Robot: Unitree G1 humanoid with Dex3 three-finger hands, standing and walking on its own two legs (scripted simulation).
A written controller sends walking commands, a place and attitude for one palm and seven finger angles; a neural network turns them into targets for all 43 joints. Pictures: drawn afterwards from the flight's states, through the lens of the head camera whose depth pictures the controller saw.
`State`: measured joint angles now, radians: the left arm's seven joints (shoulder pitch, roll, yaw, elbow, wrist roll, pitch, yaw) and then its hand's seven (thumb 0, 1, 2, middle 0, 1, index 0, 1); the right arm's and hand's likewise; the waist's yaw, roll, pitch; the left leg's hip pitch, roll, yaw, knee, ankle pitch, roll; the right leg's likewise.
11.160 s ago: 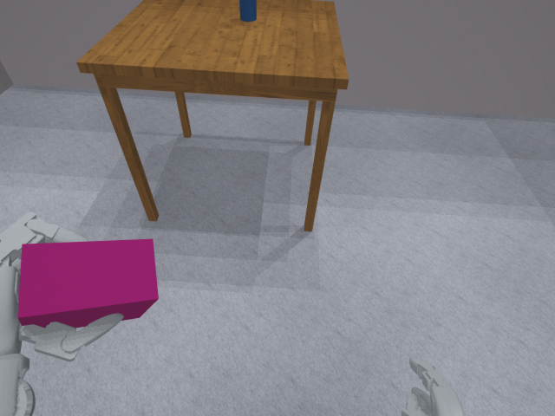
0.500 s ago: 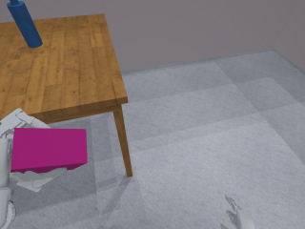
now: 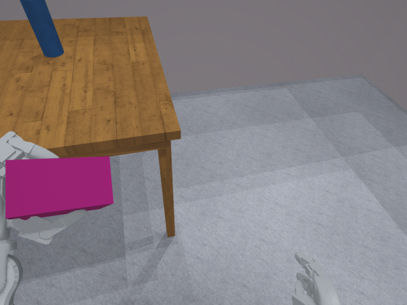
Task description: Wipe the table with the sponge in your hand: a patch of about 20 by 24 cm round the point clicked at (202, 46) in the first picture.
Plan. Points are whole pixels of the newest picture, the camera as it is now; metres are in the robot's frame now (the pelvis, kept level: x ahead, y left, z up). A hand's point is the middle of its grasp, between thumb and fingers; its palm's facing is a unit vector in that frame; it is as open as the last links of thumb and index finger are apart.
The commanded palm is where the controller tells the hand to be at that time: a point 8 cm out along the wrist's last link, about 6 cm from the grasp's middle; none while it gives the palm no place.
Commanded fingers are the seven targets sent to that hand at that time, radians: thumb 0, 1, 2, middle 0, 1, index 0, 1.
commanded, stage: shuffle to correct the standing spot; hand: left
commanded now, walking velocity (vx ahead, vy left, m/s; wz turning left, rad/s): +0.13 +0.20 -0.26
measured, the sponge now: (76, 187) +0.23 +0.23 +0.16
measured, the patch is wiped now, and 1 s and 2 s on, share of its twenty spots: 0.00 0.00 0.00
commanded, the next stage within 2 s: none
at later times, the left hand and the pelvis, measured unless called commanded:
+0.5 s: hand (40, 156) +0.27 +0.30 +0.17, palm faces +0.34 -0.88 -0.33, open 10.4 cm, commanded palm +0.23 +0.33 +0.18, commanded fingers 0.00 0.10 1.30 -1.20 -1.60 -1.20 -1.60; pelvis +0.05 +0.07 -0.02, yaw -5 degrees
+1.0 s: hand (14, 128) +0.34 +0.39 +0.15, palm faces +0.29 -0.81 -0.51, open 10.4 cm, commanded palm +0.29 +0.42 +0.18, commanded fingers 0.00 0.10 1.30 -1.20 -1.60 -1.20 -1.60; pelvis +0.10 +0.16 -0.01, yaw -7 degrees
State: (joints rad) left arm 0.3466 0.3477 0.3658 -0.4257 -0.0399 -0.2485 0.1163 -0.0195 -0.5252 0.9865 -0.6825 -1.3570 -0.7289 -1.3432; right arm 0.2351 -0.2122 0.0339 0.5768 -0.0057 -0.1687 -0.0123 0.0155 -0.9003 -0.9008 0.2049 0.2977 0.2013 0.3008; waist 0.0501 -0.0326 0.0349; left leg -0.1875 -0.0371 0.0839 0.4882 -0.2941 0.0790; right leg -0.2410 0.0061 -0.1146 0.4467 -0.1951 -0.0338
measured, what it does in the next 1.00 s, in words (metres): steps to the left: left foot, then right foot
